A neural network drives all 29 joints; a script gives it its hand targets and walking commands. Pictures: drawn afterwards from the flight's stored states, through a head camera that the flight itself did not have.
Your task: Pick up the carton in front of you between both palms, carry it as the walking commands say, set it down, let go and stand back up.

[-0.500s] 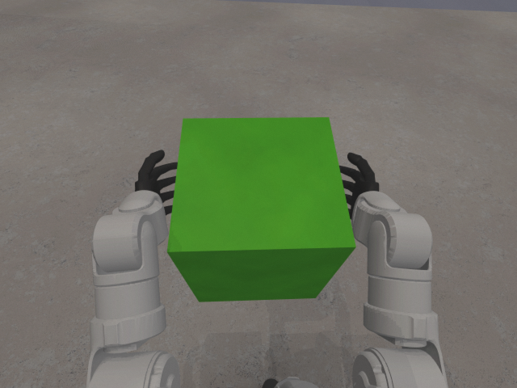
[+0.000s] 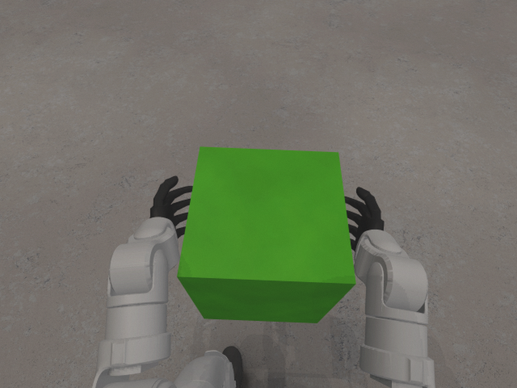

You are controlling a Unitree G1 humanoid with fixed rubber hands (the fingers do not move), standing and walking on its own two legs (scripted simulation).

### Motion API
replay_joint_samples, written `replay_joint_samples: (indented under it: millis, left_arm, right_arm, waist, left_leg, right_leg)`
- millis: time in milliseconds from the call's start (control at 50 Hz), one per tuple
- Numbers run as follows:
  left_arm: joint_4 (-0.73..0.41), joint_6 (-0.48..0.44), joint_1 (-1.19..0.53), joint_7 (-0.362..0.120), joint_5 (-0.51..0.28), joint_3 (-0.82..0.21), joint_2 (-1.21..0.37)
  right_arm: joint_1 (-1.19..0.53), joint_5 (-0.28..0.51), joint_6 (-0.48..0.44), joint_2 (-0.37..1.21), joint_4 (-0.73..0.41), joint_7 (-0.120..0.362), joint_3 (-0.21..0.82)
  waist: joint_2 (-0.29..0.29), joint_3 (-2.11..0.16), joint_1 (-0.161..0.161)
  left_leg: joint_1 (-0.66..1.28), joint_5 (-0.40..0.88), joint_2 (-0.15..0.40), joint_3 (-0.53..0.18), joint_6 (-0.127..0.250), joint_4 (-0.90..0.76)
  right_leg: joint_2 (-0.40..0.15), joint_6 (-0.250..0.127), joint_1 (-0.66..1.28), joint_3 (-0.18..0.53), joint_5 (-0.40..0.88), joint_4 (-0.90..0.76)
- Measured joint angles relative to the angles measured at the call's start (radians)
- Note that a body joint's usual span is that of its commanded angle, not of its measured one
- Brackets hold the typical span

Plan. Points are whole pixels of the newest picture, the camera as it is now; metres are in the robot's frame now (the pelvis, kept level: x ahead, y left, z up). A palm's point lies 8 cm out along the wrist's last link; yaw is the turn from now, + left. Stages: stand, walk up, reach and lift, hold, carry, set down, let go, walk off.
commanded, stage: carry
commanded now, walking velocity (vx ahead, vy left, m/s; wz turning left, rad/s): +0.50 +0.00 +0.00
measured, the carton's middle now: (264, 243) +0.34 +0.01 -0.01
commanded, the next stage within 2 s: none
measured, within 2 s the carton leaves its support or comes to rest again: neither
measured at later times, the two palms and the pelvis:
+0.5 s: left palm (216, 83) +0.60 +0.11 +0.11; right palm (377, 91) +0.60 -0.19 +0.11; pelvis +0.35 -0.04 +0.00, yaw +0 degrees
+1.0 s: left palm (231, 10) +0.91 +0.11 +0.11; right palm (353, 15) +0.91 -0.18 +0.11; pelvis +0.67 -0.04 +0.00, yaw -1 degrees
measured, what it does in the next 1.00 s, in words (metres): walks ahead: left foot, then right foot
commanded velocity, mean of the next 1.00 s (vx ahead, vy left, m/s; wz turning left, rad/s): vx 0.50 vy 0.00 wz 0.00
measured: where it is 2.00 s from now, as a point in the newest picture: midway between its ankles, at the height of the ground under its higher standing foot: (279, 149)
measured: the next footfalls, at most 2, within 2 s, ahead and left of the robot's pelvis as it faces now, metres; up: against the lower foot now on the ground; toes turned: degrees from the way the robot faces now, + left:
left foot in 0.04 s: +0.20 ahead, +0.07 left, +0.00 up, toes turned +8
right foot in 0.50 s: +0.51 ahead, -0.15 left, +0.00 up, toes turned -12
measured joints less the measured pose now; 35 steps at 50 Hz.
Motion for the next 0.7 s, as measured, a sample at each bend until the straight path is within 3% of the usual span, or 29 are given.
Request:
replay_joint_samples:
  millis: [20,40,80,120,140,180,300,460,500,520,540,580,620,700]
  left_arm:
    - [-0.008,0.000,0.007,-0.001,0.003,-0.003,0.003]
    - [-0.015,0.002,0.011,-0.001,0.004,-0.006,0.011]
    - [-0.019,0.009,-0.002,-0.002,0.001,-0.013,0.035]
    - [-0.035,0.026,-0.001,-0.002,0.006,-0.019,0.037]
    - [-0.049,0.038,0.003,-0.002,0.010,-0.018,0.030]
    - [-0.092,0.063,0.018,-0.002,0.019,-0.017,0.010]
    - [-0.230,0.132,0.115,-0.007,0.044,-0.037,-0.035]
    - [-0.345,0.229,0.241,-0.010,0.042,-0.092,-0.011]
    - [-0.359,0.245,0.255,-0.010,0.040,-0.104,-0.010]
    - [-0.351,0.243,0.261,-0.010,0.039,-0.115,-0.010]
    - [-0.333,0.243,0.262,-0.010,0.041,-0.125,-0.011]
    - [-0.307,0.251,0.268,-0.010,0.042,-0.138,-0.010]
    - [-0.311,0.253,0.292,-0.011,0.041,-0.142,-0.009]
    - [-0.346,0.232,0.341,-0.016,0.039,-0.142,-0.009]
  right_arm:
    - [-0.002,0.002,-0.002,-0.004,0.004,0.000,0.007]
    - [-0.009,0.002,-0.004,-0.005,0.012,0.000,0.015]
    - [-0.033,-0.002,-0.008,-0.011,0.029,0.000,0.029]
    - [-0.038,0.005,0.007,-0.024,0.024,-0.004,0.041]
    - [-0.032,0.015,0.019,-0.029,0.010,-0.002,0.045]
    - [-0.008,0.030,0.043,-0.033,-0.034,-0.002,0.049]
    - [0.080,0.046,0.116,-0.004,-0.163,-0.002,0.046]
    - [0.188,0.020,0.210,-0.008,-0.260,0.005,0.124]
    - [0.212,0.014,0.229,-0.010,-0.290,0.006,0.133]
    - [0.224,0.012,0.235,-0.012,-0.297,0.006,0.130]
    - [0.238,0.011,0.240,-0.013,-0.298,0.007,0.124]
    - [0.265,0.007,0.251,-0.014,-0.298,0.007,0.120]
    - [0.284,0.004,0.255,-0.014,-0.300,0.007,0.131]
    - [0.312,-0.001,0.232,-0.013,-0.310,0.010,0.160]
  waist:
    - [0.000,-0.006,-0.010]
    - [-0.005,-0.014,-0.021]
    - [-0.025,-0.018,-0.044]
    - [-0.010,-0.024,-0.063]
    - [0.000,-0.028,-0.069]
    - [0.017,-0.040,-0.076]
    - [0.030,-0.103,-0.073]
    - [0.013,-0.163,-0.035]
    - [0.022,-0.166,-0.034]
    - [0.045,-0.167,-0.027]
    - [0.059,-0.165,-0.022]
    - [0.050,-0.148,-0.017]
    - [0.038,-0.127,-0.016]
    - [0.025,-0.115,-0.013]
  left_leg:
    - [0.061,0.024,-0.012,0.025,0.006,-0.064]
    - [0.110,0.001,-0.022,0.036,0.039,-0.091]
    - [0.130,-0.093,-0.031,0.051,0.076,-0.041]
    - [0.175,-0.135,-0.027,0.050,0.074,-0.056]
    - [0.205,-0.136,-0.024,0.047,0.063,-0.085]
    - [0.270,-0.140,-0.018,0.039,0.056,-0.151]
    - [0.450,-0.182,0.011,0.002,0.021,-0.290]
    - [0.673,-0.341,0.028,-0.018,-0.052,-0.323]
    - [0.694,-0.429,0.045,-0.032,-0.076,-0.235]
    - [0.670,-0.480,0.071,-0.038,-0.082,-0.134]
    - [0.607,-0.474,0.093,-0.053,-0.080,0.027]
    - [0.440,-0.447,0.080,-0.109,-0.067,0.366]
    - [0.292,-0.389,0.070,-0.119,-0.049,0.558]
    - [0.106,-0.257,0.096,-0.099,-0.048,0.523]
  right_leg:
    - [-0.002,0.012,0.014,0.002,-0.016,0.049]
    - [-0.011,0.028,0.001,0.002,-0.027,0.143]
    - [-0.028,0.078,-0.116,0.038,-0.013,0.458]
    - [-0.031,0.087,-0.246,0.062,0.005,0.690]
    - [-0.043,0.088,-0.299,0.062,0.031,0.728]
    - [-0.078,0.094,-0.382,0.055,0.085,0.691]
    - [-0.146,0.128,-0.489,0.032,0.195,0.337]
    - [-0.155,0.118,-0.457,-0.076,0.386,0.039]
    - [-0.138,0.104,-0.404,-0.114,0.368,-0.007]
    - [-0.127,0.078,-0.398,-0.129,0.392,0.021]
    - [-0.122,0.053,-0.402,-0.142,0.362,0.068]
    - [-0.130,0.028,-0.377,-0.151,0.296,0.089]
    - [-0.132,0.035,-0.324,-0.151,0.282,0.041]
    - [-0.124,0.042,-0.205,-0.141,0.277,-0.080]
